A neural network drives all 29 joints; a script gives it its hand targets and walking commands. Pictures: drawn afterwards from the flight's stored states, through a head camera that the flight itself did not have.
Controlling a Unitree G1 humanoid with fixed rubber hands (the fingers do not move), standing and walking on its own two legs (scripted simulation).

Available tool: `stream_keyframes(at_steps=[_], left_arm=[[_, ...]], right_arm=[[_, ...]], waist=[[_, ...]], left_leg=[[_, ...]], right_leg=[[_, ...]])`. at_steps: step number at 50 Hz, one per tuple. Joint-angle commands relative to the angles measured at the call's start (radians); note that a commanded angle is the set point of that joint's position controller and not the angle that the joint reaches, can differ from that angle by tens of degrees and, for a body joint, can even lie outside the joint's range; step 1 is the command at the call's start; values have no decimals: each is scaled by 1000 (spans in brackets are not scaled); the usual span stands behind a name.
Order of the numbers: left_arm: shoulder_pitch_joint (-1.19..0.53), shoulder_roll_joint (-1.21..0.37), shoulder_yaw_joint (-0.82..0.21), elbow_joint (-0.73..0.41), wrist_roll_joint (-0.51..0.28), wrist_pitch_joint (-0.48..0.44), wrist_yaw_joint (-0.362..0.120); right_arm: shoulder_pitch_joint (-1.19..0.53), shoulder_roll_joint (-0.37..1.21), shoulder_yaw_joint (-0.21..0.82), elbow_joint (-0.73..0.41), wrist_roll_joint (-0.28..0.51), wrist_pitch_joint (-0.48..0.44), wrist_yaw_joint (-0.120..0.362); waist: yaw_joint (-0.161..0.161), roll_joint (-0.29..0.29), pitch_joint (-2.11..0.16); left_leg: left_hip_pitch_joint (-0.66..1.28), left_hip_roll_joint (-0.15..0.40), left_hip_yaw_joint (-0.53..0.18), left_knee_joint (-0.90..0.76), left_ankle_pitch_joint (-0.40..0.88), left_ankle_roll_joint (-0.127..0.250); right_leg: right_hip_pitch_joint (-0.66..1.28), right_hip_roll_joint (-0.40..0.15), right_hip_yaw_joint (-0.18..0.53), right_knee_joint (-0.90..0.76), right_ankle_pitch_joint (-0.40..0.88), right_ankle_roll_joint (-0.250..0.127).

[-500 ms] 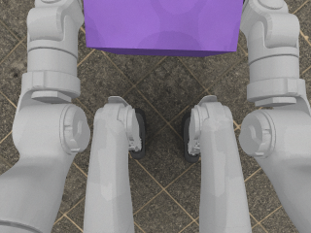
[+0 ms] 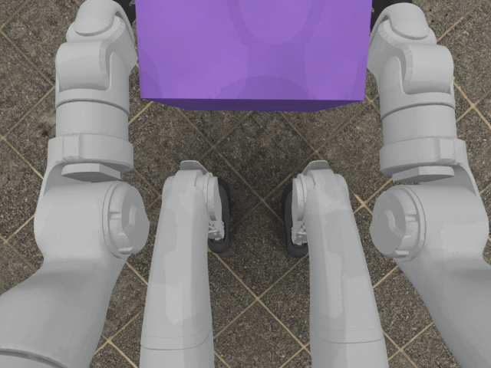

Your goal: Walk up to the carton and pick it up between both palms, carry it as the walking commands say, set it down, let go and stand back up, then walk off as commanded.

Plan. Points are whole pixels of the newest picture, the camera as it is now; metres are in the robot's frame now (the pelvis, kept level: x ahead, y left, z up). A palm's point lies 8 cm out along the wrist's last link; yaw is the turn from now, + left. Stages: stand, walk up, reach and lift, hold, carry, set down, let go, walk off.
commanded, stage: reach and lift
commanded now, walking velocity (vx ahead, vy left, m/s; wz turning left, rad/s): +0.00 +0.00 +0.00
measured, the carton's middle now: (252, 24) +0.54 +0.01 -0.13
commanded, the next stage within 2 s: none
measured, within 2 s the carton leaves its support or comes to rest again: neither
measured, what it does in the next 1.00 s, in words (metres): rises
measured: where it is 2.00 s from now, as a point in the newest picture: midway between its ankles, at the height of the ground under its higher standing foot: (257, 231)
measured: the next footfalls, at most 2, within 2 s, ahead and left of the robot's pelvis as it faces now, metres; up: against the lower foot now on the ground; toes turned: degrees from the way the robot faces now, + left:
none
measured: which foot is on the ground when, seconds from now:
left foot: down 0.00-1.00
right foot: down 0.00-1.00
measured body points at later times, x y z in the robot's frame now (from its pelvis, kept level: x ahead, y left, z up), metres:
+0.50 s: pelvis +0.00 +0.00 +0.06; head +0.29 +0.01 +0.40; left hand +0.53 +0.17 +0.00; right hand +0.52 -0.16 +0.00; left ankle +0.16 +0.09 -0.48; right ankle +0.14 -0.12 -0.48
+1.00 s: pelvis +0.04 +0.00 +0.12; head +0.22 +0.02 +0.53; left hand +0.50 +0.18 +0.10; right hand +0.50 -0.15 +0.10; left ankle +0.16 +0.09 -0.48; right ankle +0.14 -0.12 -0.48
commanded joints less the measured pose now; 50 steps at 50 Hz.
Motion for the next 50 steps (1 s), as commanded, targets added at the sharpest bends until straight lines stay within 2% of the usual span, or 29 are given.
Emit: stream_keyframes(at_steps=[1, 5, 6, 7, 12, 13, 15, 16, 17, 19, 23, 24, 25, 26, 27, 28, 30, 31, 34, 35, 36, 39, 40, 42, 45, 47, 48, 49, 50], left_arm=[[-606, -1241, -552, -281, -169, 12, -248], [-613, -1185, -514, -275, -124, 12, -241], [-543, -1229, -531, -256, -139, 16, -242], [-532, -1200, -504, -214, -116, 12, -246], [-539, -1247, -521, -227, -130, 11, -259], [-500, -1229, -478, -160, -84, 15, -264], [-575, -1221, -521, -253, -109, 7, -263], [-507, -1250, -516, -199, -102, 7, -268], [-524, -1273, -555, -272, -138, 9, -266], [-540, -1242, -580, -315, -143, 4, -263], [-440, -1247, -521, -199, -85, 9, -264], [-472, -1237, -559, -299, -110, 0, -265], [-513, -1271, -604, -360, -141, -2, -262], [-457, -1232, -551, -245, -89, 1, -260], [-506, -1302, -624, -358, -154, 6, -257], [-429, -1263, -528, -185, -83, 13, -266], [-427, -1327, -635, -326, -138, 2, -264], [-422, -1278, -586, -271, -100, 3, -266], [-400, -1306, -592, -274, -112, 3, -266], [-392, -1336, -605, -261, -119, 7, -264], [-417, -1303, -604, -304, -114, 2, -267], [-337, -1312, -553, -209, -89, 8, -279], [-426, -1311, -583, -314, -107, -5, -284], [-374, -1291, -547, -217, -73, 2, -284], [-287, -1383, -544, -139, -60, 14, -290], [-286, -1353, -454, -77, -6, 0, -307], [-211, -1405, -479, -65, -10, 8, -309], [-183, -1368, -410, -22, 35, 9, -316], [-168, -1385, -379, 6, 49, 12, -316]], right_arm=[[-749, 1062, 580, -329, 161, -43, 398], [-682, 1093, 550, -197, 147, -25, 394], [-697, 1088, 593, -287, 161, -29, 394], [-635, 1108, 559, -181, 145, -21, 396], [-649, 1111, 569, -254, 133, -31, 398], [-618, 1112, 514, -141, 96, -24, 403], [-633, 1139, 550, -188, 129, -29, 406], [-574, 1131, 537, -170, 103, -31, 408], [-651, 1129, 594, -289, 149, -40, 408], [-594, 1129, 597, -261, 146, -35, 401], [-558, 1132, 565, -179, 117, -30, 408], [-539, 1168, 614, -233, 149, -29, 411], [-532, 1127, 602, -281, 133, -35, 411], [-519, 1122, 564, -179, 108, -37, 413], [-549, 1126, 601, -303, 145, -41, 412], [-516, 1058, 514, -138, 80, -35, 418], [-513, 1142, 616, -296, 131, -45, 425], [-480, 1143, 584, -223, 117, -44, 424], [-531, 1132, 618, -287, 133, -50, 424], [-510, 1110, 591, -255, 119, -49, 429], [-509, 1153, 619, -265, 128, -48, 430], [-482, 1133, 588, -233, 111, -45, 433], [-503, 1151, 593, -264, 104, -46, 433], [-443, 1182, 571, -164, 99, -36, 439], [-401, 1146, 513, -127, 58, -43, 461], [-313, 1224, 445, -25, 9, -38, 465], [-270, 1210, 418, -42, -4, -45, 469], [-229, 1242, 387, 25, -16, -41, 471], [-180, 1222, 328, 55, -56, -44, 469]], waist=[[-15, 23, -2534], [22, 12, -2336], [20, -1, -2417], [29, -4, -2302], [0, -23, -2326], [0, -8, -2219], [30, 12, -2293], [-2, -16, -2268], [11, -5, -2408], [7, 23, -2418], [41, 14, -2245], [64, 9, -2336], [-24, 27, -2414], [7, 6, -2245], [-25, 29, -2449], [-20, 56, -2177], [-23, 45, -2356], [7, 46, -2269], [11, 22, -2267], [-21, 52, -2226], [12, 22, -2269], [17, 13, -2126], [-4, 8, -2225], [11, 18, -2042], [-32, 72, -1900], [-8, 11, -1726], [-48, 58, -1716], [-10, 41, -1563], [-62, 51, -1460]], left_leg=[[950, -152, -121, -240, 342, -68], [865, -142, -131, -281, 226, -54], [923, -150, -125, -291, 268, -56], [854, -142, -110, -294, 233, -52], [909, -151, -116, -346, 227, -53], [846, -141, -128, -362, 158, -51], [889, -144, -111, -370, 174, -55], [910, -140, -121, -362, 239, -57], [986, -148, -129, -371, 260, -60], [1010, -153, -116, -380, 325, -69], [965, -139, -134, -436, 223, -54], [1014, -145, -111, -438, 281, -54], [1094, -147, -140, -435, 314, -66], [1013, -134, -155, -448, 285, -61], [1176, -142, -167, -471, 306, -71], [1013, -127, -155, -480, 187, -74], [1154, -132, -163, -498, 315, -72], [1105, -135, -155, -497, 318, -67], [1139, -134, -167, -535, 286, -62], [1149, -126, -184, -553, 224, -73], [1173, -130, -178, -551, 289, -58], [1094, -127, -157, -594, 214, -52], [1129, -129, -175, -596, 201, -47], [1078, -125, -159, -616, 184, -44], [1109, -105, -190, -674, 121, -64], [1000, -112, -163, -686, 76, -40], [1052, -110, -173, -717, 115, -55], [971, -115, -152, -726, 114, -39], [966, -111, -170, -750, 127, -43]], right_leg=[[442, 127, -52, -265, 266, -35], [383, 124, -33, -284, 175, -33], [448, 128, -36, -305, 196, -30], [405, 126, -33, -307, 159, -28], [496, 128, -34, -366, 171, -28], [408, 117, -41, -360, 124, -30], [485, 122, -18, -389, 138, -35], [457, 126, -34, -388, 182, -34], [542, 127, -30, -391, 215, -30], [586, 130, -25, -398, 268, -28], [508, 119, -17, -439, 160, -32], [627, 127, -3, -456, 223, -27], [619, 127, -14, -450, 270, -33], [491, 123, -26, -443, 202, -32], [627, 129, -22, -471, 256, -36], [472, 115, -23, -477, 138, -44], [622, 121, -12, -509, 251, -43], [569, 126, -18, -496, 239, -39], [609, 121, -10, -527, 229, -38], [584, 118, -6, -539, 186, -48], [617, 121, -4, -552, 226, -48], [647, 111, 4, -599, 166, -41], [674, 115, 9, -595, 178, -49], [640, 111, 11, -622, 141, -38], [561, 104, 2, -645, 110, -58], [555, 104, 4, -690, 57, -49], [569, 103, 2, -702, 120, -54], [545, 102, -6, -715, 110, -42], [526, 98, 1, -734, 132, -49]])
